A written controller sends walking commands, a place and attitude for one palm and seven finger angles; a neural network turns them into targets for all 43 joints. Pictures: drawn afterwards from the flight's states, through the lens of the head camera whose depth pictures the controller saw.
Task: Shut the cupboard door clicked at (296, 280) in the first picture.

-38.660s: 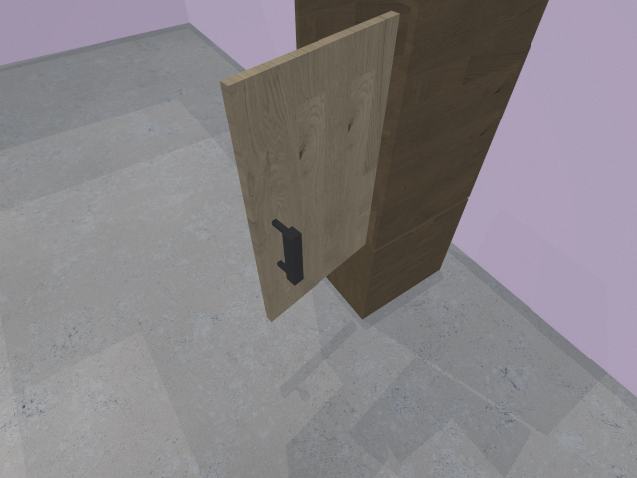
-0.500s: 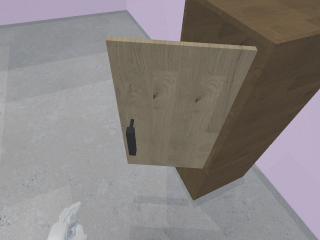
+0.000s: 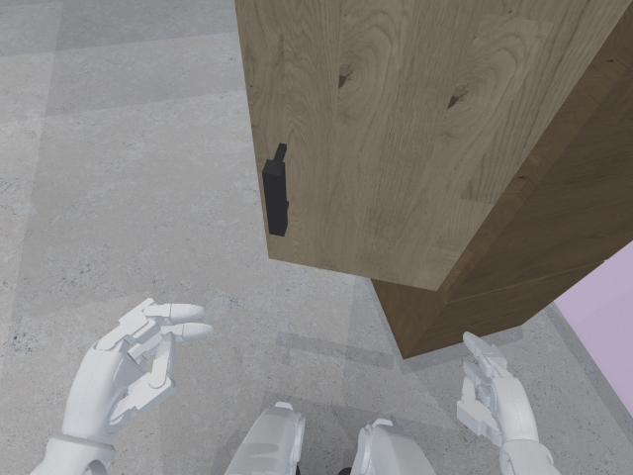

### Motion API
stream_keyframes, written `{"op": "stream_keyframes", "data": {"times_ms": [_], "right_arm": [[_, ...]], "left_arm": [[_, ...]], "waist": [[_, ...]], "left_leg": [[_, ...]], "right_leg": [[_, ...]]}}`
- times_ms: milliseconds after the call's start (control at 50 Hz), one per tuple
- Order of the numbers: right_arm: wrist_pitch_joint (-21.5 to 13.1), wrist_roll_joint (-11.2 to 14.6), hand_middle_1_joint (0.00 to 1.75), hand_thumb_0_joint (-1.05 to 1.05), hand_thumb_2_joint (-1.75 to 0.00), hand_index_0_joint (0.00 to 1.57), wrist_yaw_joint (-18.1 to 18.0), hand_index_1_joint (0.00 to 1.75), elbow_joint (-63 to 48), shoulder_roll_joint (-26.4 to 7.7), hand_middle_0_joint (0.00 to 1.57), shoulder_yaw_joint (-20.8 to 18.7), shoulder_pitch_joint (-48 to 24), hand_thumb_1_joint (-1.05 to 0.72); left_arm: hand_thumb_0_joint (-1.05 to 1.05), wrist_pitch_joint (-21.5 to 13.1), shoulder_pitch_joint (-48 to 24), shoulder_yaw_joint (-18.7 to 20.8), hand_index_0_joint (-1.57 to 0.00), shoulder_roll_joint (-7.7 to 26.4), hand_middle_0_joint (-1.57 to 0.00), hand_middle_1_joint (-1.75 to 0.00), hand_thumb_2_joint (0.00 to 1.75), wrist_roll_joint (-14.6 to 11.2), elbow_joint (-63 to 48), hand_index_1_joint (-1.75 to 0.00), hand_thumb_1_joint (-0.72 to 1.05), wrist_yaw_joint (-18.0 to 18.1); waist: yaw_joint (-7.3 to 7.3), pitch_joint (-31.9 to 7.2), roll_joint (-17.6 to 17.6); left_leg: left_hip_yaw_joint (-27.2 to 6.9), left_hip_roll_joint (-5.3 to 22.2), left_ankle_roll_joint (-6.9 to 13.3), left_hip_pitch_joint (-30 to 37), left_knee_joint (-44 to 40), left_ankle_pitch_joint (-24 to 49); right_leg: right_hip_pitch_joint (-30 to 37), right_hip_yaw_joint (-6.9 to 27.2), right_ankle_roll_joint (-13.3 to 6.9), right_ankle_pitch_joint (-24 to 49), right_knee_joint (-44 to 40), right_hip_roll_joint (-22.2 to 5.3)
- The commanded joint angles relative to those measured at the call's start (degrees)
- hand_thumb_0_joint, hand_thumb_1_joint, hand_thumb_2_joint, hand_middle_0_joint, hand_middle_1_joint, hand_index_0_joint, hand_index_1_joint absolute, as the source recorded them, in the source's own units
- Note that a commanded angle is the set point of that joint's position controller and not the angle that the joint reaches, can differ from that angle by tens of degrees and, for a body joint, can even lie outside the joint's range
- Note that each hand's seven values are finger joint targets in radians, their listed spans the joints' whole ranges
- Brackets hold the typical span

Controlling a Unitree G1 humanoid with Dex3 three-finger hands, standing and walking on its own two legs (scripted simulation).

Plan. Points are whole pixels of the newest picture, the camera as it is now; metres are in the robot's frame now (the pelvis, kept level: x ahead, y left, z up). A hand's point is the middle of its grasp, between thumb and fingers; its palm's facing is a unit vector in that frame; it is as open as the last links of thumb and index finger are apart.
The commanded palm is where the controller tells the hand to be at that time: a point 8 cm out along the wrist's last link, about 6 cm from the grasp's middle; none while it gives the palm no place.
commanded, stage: raise the hand and make a fist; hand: left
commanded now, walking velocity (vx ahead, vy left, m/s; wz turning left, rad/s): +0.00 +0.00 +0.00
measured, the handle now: (279, 191) +0.49 +0.12 +0.03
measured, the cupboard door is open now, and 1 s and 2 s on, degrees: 63 63 63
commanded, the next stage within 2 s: bring the fist close to the handle in 1.30 s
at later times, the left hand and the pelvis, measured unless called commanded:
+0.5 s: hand (168, 352) +0.23 +0.19 +0.05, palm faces -0.07 -1.00 -0.02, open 3.2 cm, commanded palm +0.21 +0.25 +0.05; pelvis +0.02 +0.02 +0.01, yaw -1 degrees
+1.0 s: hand (154, 337) +0.25 +0.21 +0.05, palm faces -0.08 -1.00 -0.02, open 3.1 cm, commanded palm +0.23 +0.27 +0.05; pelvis +0.02 +0.03 +0.01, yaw -1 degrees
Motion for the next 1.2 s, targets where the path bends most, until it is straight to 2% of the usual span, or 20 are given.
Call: {"op": "stream_keyframes", "data": {"times_ms": [0, 40, 140, 200, 280, 340, 400, 420, 460, 580, 620, 680, 720, 760, 800, 820, 920, 1000, 1060, 1180], "right_arm": [[-0.78, 1.49, 0.3, 0.0, -0.9, 0.2, -1.11, 0.3, -8.69, -7.1, 0.2, -4.78, 0.91, -0.9], [0.12, 1.35, 0.3, 0.0, -0.9, 0.2, -1.04, 0.3, -9.12, -6.07, 0.2, -4.66, 0.33, -0.9], [0.54, 0.59, 0.3, 0.0, -0.9, 0.2, -0.73, 0.3, -8.38, -5.36, 0.2, -4.69, 0.6, -0.9], [0.34, 0.57, 0.3, 0.0, -0.9, 0.2, -0.59, 0.3, -7.93, -6.26, 0.2, -4.9, 1.15, -0.9], [0.31, 0.73, 0.3, 0.0, -0.9, 0.2, -0.8, 0.3, -8.53, -7.15, 0.2, -5.14, 1.49, -0.9], [0.45, 0.64, 0.3, 0.0, -0.9, 0.2, -0.85, 0.3, -8.8, -7.25, 0.2, -5.17, 1.68, -0.9], [0.86, 0.75, 0.3, 0.0, -0.9, 0.2, -0.71, 0.3, -8.81, -7.32, 0.2, -5.25, 1.86, -0.9], [1.23, 0.51, 0.3, 0.0, -0.9, 0.2, -0.75, 0.3, -8.61, -7.61, 0.2, -5.16, 1.96, -0.9], [1.57, 0.68, 0.3, 0.0, -0.9, 0.2, -0.59, 0.3, -8.76, -7.65, 0.2, -5.31, 1.99, -0.9], [2.37, 0.71, 0.3, 0.0, -0.9, 0.2, -0.36, 0.3, -9.44, -8.22, 0.2, -4.91, 2.17, -0.9], [2.51, 0.46, 0.3, 0.0, -0.9, 0.2, -0.44, 0.3, -9.43, -8.49, 0.2, -4.72, 2.28, -0.9], [2.35, 0.54, 0.3, 0.0, -0.9, 0.2, -0.17, 0.3, -9.45, -8.39, 0.2, -4.58, 2.4, -0.9], [2.55, 0.45, 0.3, 0.0, -0.9, 0.2, -0.19, 0.3, -9.23, -8.7, 0.2, -4.6, 2.53, -0.9], [2.48, 0.54, 0.3, 0.0, -0.9, 0.2, -0.02, 0.3, -9.38, -8.71, 0.2, -4.53, 2.53, -0.9], [2.54, 0.61, 0.3, 0.0, -0.9, 0.2, 0.02, 0.3, -9.27, -8.79, 0.2, -4.51, 2.6, -0.9], [2.57, 0.51, 0.3, 0.0, -0.9, 0.2, -0.09, 0.3, -9.06, -8.97, 0.2, -4.54, 2.7, -0.9], [2.74, 0.72, 0.3, 0.0, -0.9, 0.2, 0.08, 0.3, -9.34, -9.06, 0.2, -4.62, 2.47, -0.9], [2.85, 0.91, 0.3, 0.0, -0.9, 0.2, 0.14, 0.3, -9.52, -8.85, 0.2, -4.72, 2.57, -0.9], [2.75, 0.82, 0.3, 0.0, -0.9, 0.2, 0.22, 0.3, -9.33, -8.85, 0.2, -4.69, 2.62, -0.9], [2.8, 0.83, 0.3, 0.0, -0.9, 0.2, 0.38, 0.3, -9.12, -8.82, 0.2, -4.87, 2.56, -0.9]], "left_arm": [[0.0, 4.4, 1.08, 7.23, -0.77, 7.91, -0.77, -0.92, 0.9, -2.2, -9.42, -0.92, 0.9, -2.04], [0.0, 5.87, 2.58, 9.28, -0.81, 7.68, -0.81, -0.96, 0.9, -3.12, -10.62, -0.96, 0.9, -1.28], [0.0, 2.7, 3.03, 7.36, -0.9, 4.93, -0.9, -1.06, 0.9, -2.63, -10.2, -1.06, 0.9, 1.15], [0.0, 0.01, 1.98, 5.11, -0.95, 4.24, -0.95, -1.12, 0.9, -1.93, -8.64, -1.12, 0.9, 0.87], [0.0, -1.86, 0.97, 5.42, -1.02, 5.53, -1.02, -1.2, 0.9, -2.08, -8.7, -1.2, 0.9, 0.28], [0.0, -2.65, 0.77, 6.19, -1.08, 6.74, -1.08, -1.26, 0.9, -2.23, -11.15, -1.26, 0.9, 0.95], [0.0, -2.55, 1.03, 5.39, -1.13, 5.87, -1.13, -1.32, 0.9, -1.98, -11.71, -1.32, 0.9, 2.07], [0.0, -2.2, 0.76, 6.25, -1.15, 7.02, -1.15, -1.34, 0.9, -1.85, -11.04, -1.34, 0.9, 2.37], [0.0, -1.84, 1.69, 4.83, -1.19, 5.33, -1.19, -1.38, 0.9, -1.38, -10.27, -1.38, 0.9, 2.53], [0.0, -0.88, -0.76, 4.18, -1.3, 5.42, -1.3, -1.5, 0.9, -0.95, -8.8, -1.5, 0.9, 2.19], [0.0, -0.72, -2.22, 5.19, -1.3, 6.52, -1.3, -1.5, 0.9, -1.2, -7.87, -1.5, 0.9, 2.1], [0.0, -1.33, -2.99, 4.44, -1.3, 6.02, -1.3, -1.5, 0.9, -1.05, -8.61, -1.5, 0.9, 1.85], [0.0, -1.08, -3.46, 5.15, -1.3, 6.71, -1.3, -1.5, 0.9, -0.98, -7.01, -1.5, 0.9, 1.85], [0.0, -1.22, -4.07, 4.1, -1.3, 5.93, -1.3, -1.5, 0.9, -0.8, -7.86, -1.5, 0.9, 1.46], [0.0, -0.87, -4.67, 4.64, -1.3, 6.3, -1.3, -1.5, 0.9, -1.09, -7.4, -1.5, 0.9, 1.43], [0.0, -0.75, -5.21, 5.57, -1.3, 7.43, -1.3, -1.5, 0.9, -1.11, -6.97, -1.5, 0.9, 1.29], [0.0, -0.15, -4.74, 5.87, -1.3, 7.47, -1.3, -1.5, 0.9, -1.3, -6.78, -1.5, 0.9, 1.31], [0.0, -0.02, -4.12, 5.33, -1.3, 6.54, -1.3, -1.5, 0.9, -1.43, -6.73, -1.5, 0.9, 1.65], [0.0, -0.51, -4.42, 5.05, -1.3, 6.84, -1.3, -1.5, 0.9, -1.07, -7.73, -1.5, 0.9, 1.94], [0.0, -0.94, -3.33, 5.6, -1.3, 6.97, -1.3, -1.5, 0.9, -1.25, -7.21, -1.5, 0.9, 2.46]], "waist": [[-1.45, -17.47, -0.09], [-0.34, -19.18, -0.23], [-1.56, -15.69, -1.94], [-3.05, -13.1, -2.34], [-2.61, -13.89, -1.4], [-1.7, -16.46, 1.63], [-2.09, -16.08, 2.92], [-1.83, -15.75, 3.02], [-2.35, -15.26, 2.26], [-2.98, -13.91, 2.29], [-2.71, -13.34, 3.01], [-3.02, -14.79, 3.38], [-2.98, -13.56, 2.97], [-3.12, -14.6, 4.43], [-3.36, -15.14, 3.01], [-2.94, -14.99, 3.33], [-2.49, -15.14, 4.52], [-3.09, -15.11, 1.93], [-2.91, -15.09, 4.22], [-2.9, -15.35, 3.02]], "left_leg": [[-3.07, 1.28, -1.34, 7.13, -11.7, 11.6], [-3.07, 1.33, -1.68, 6.61, -11.32, 14.69], [-3.54, 1.54, -2.09, 6.37, -11.92, 16.24], [-3.73, 1.63, -2.05, 6.2, -12.39, 12.99], [-3.57, 1.51, -1.8, 6.46, -12.62, 11.39], [-3.79, 1.44, -2.01, 9.18, -13.65, 13.42], [-4.45, 1.49, -2.35, 11.75, -15.37, 13.55], [-4.74, 1.55, -2.45, 11.56, -15.32, 14.47], [-5.14, 1.73, -2.8, 13.02, -16.21, 14.76], [-6.37, 2.1, -3.47, 13.98, -17.69, 12.08], [-6.69, 1.93, -3.66, 13.4, -17.7, 12.01], [-6.98, 2.12, -3.97, 15.26, -17.91, 12.72], [-7.47, 2.26, -4.19, 14.82, -18.09, 12.52], [-7.67, 2.44, -4.53, 16.5, -18.36, 13.69], [-7.69, 2.31, -4.34, 15.6, -18.32, 12.57], [-7.94, 2.29, -4.58, 15.44, -18.17, 13.58], [-8.27, 2.33, -4.82, 16.13, -19.21, 13.02], [-7.61, 2.24, -4.31, 14.88, -18.88, 11.82], [-7.74, 2.32, -4.74, 15.84, -18.93, 13.18], [-7.59, 2.32, -4.82, 15.59, -18.56, 14.05]], "right_leg": [[18.04, 15.34, 4.06, 4.62, -16.34, -1.96], [21.43, 16.12, 4.79, 10.84, -15.6, -2.57], [19.38, 14.45, 4.89, 15.8, -13.83, -2.38], [14.86, 13.16, 4.3, 9.4, -14.05, -1.95], [13.41, 13.11, 3.62, 4.97, -14.08, -1.64], [13.59, 11.86, 3.06, 7.27, -12.64, -1.19], [11.64, 9.56, 2.95, 7.87, -12.11, -0.66], [11.66, 9.46, 2.58, 8.76, -11.63, -0.32], [10.54, 8.26, 2.78, 9.11, -11.61, -0.23], [8.6, 7.18, 2.7, 7.04, -11.97, 0.01], [8.58, 7.35, 2.35, 7.25, -11.69, 0.19], [8.01, 6.93, 2.54, 7.59, -11.6, 0.06], [7.34, 6.79, 2.29, 7.59, -11.35, 0.33], [6.86, 6.54, 2.46, 7.95, -11.2, 0.11], [7.35, 6.59, 2.64, 7.57, -11.41, 0.07], [7.58, 6.71, 2.26, 8.18, -11.02, 0.24], [7.33, 6.55, 2.29, 7.71, -11.16, 0.2], [8.16, 6.67, 2.75, 7.07, -11.82, 0.04], [7.57, 6.59, 2.49, 7.6, -11.32, 0.0], [7.55, 6.55, 2.62, 7.97, -11.18, 0.02]]}}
